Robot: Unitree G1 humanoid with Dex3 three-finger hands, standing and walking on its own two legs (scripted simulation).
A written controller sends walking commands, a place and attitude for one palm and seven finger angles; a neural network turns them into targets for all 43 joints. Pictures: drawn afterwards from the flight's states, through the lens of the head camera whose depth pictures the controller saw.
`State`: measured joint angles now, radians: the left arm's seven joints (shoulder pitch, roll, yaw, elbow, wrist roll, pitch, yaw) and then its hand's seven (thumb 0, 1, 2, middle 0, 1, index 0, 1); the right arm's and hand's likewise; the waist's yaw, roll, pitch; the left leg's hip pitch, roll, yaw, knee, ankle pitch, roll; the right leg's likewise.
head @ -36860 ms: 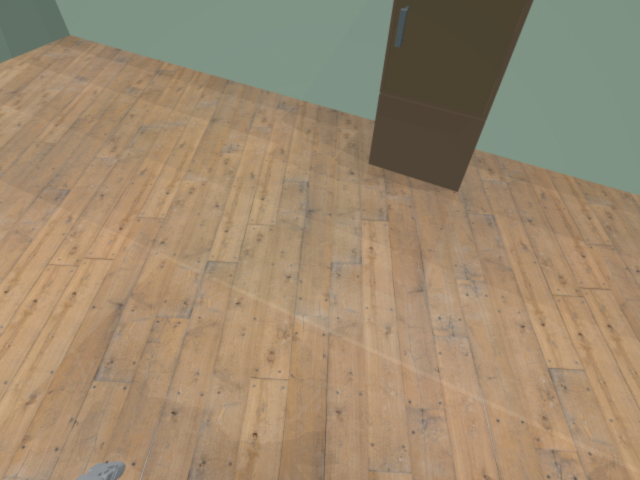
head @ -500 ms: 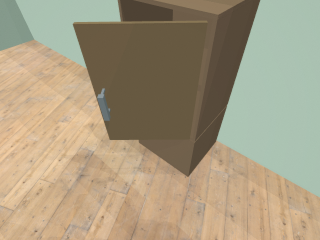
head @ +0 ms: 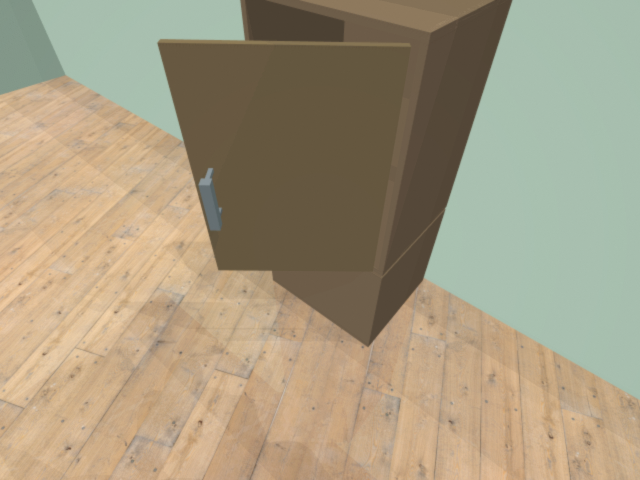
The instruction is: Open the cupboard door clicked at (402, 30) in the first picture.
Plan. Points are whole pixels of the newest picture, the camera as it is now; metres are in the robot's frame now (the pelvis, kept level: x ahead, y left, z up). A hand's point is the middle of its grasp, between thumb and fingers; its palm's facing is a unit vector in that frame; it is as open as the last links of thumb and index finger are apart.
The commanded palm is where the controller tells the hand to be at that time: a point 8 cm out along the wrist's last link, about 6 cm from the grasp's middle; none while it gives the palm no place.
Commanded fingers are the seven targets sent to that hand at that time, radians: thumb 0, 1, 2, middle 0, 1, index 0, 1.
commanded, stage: come to a stop and stand still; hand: left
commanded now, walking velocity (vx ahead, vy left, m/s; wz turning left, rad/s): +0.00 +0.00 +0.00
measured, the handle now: (213, 199) +0.68 +0.27 -0.07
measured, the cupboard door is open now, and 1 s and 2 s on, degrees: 40 40 40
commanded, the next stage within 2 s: look again from close up in 0.26 s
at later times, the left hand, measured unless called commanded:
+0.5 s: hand out of the picture -0.02 +0.16 -0.18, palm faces +0.05 -0.99 -0.16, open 7.3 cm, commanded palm none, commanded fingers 0.00 0.90 0.90 -0.20 -0.30 -0.20 -0.30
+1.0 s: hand out of the picture +0.00 +0.17 -0.17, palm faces +0.03 -0.98 -0.20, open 7.3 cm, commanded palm none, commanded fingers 0.00 0.90 0.90 -0.20 -0.30 -0.20 -0.30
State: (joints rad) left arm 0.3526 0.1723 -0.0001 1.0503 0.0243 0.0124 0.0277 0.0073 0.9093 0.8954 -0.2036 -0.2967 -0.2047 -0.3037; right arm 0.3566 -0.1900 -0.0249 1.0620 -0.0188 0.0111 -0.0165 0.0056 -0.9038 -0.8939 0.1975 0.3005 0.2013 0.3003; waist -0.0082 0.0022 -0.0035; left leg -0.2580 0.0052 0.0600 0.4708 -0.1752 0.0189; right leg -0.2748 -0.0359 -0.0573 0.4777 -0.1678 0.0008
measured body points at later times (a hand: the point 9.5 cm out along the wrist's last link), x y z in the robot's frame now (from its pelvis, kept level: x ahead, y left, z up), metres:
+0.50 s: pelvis +0.00 +0.01 +0.00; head -0.01 +0.01 +0.45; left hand -0.02 +0.21 -0.16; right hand -0.03 -0.20 -0.16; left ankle +0.05 +0.11 -0.74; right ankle +0.06 -0.12 -0.74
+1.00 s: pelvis +0.02 +0.00 +0.00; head +0.03 -0.01 +0.45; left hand +0.00 +0.22 -0.15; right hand +0.02 -0.22 -0.16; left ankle +0.05 +0.11 -0.74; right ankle +0.06 -0.12 -0.74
